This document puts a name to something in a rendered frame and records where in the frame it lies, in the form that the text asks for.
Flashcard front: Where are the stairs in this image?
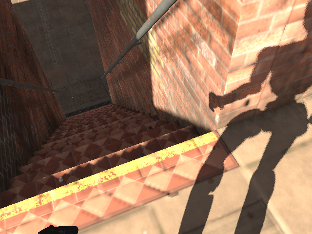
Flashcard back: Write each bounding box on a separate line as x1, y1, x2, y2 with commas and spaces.
0, 103, 200, 209

